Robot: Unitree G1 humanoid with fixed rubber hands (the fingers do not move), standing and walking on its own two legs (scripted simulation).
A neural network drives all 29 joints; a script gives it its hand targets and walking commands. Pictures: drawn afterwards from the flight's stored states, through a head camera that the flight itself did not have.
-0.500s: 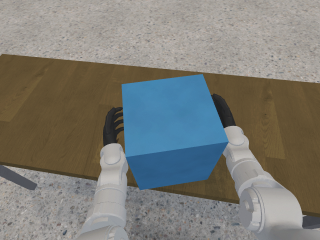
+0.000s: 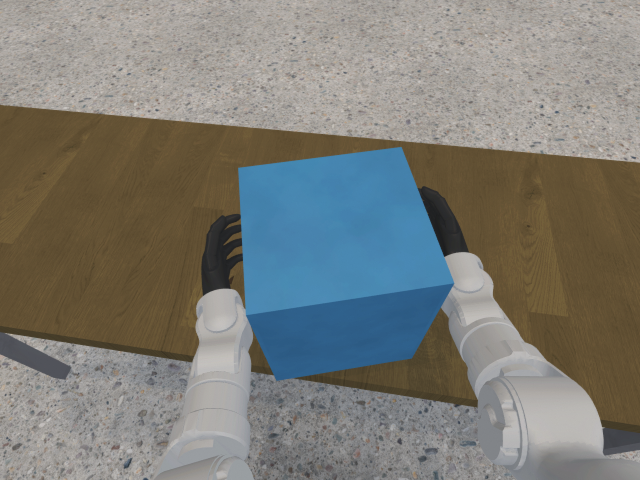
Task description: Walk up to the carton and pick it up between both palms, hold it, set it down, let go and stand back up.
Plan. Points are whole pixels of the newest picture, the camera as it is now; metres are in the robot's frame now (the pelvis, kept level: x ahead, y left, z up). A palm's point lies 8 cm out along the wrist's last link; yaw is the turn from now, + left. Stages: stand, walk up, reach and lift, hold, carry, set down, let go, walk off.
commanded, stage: reach and lift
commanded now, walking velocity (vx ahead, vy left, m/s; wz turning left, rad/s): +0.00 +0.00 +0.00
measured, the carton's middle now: (334, 273) +0.38 +0.05 -0.01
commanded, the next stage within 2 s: none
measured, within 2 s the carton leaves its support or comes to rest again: leaves its support in 0.30 s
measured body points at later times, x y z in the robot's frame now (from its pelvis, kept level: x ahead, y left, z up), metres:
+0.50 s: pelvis -0.03 +0.01 +0.00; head +0.03 +0.02 +0.44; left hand +0.32 +0.19 +0.03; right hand +0.39 -0.10 +0.05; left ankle +0.00 +0.16 -0.75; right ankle +0.00 -0.04 -0.75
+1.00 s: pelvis -0.02 +0.05 +0.00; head -0.01 +0.10 +0.45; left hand +0.38 +0.19 +0.07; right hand +0.34 -0.11 +0.07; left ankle +0.00 +0.16 -0.75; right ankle +0.00 -0.04 -0.75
